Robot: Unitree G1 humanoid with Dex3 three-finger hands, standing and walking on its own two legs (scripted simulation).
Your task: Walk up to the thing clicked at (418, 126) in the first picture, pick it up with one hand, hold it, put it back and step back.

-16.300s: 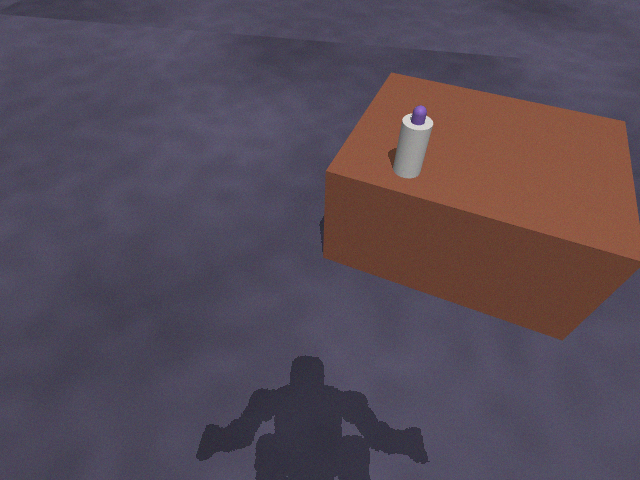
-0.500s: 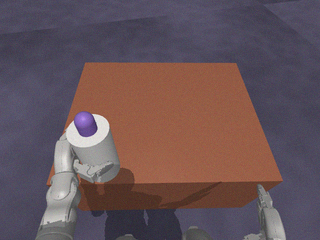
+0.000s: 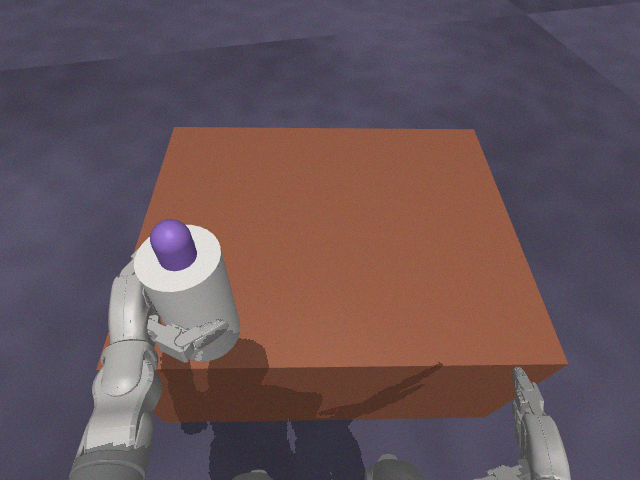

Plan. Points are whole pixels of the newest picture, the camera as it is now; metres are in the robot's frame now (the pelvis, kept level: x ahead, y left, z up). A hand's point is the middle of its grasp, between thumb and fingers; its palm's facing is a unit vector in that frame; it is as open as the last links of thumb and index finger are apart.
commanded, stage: hold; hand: left
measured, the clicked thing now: (191, 288) +0.32 +0.16 +0.06
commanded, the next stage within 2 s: crouch in 1.06 s
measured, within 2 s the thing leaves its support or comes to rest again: neither
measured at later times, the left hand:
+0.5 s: hand (184, 313) +0.31 +0.17 +0.03, palm faces +0.19 -0.98 -0.06, open 11.9 cm
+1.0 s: hand (191, 295) +0.32 +0.16 +0.04, palm faces +0.18 -0.98 -0.03, open 11.9 cm
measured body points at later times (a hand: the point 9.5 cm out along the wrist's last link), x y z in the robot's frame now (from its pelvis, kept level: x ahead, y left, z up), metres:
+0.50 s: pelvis +0.00 +0.00 +0.00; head +0.05 +0.00 +0.45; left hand +0.29 +0.23 +0.03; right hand +0.16 -0.25 -0.05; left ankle -0.01 +0.12 -0.70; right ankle +0.04 -0.14 -0.70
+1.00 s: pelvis +0.00 -0.01 +0.00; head +0.04 +0.00 +0.45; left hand +0.31 +0.22 +0.05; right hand +0.15 -0.26 -0.04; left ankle -0.01 +0.12 -0.70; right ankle +0.04 -0.14 -0.70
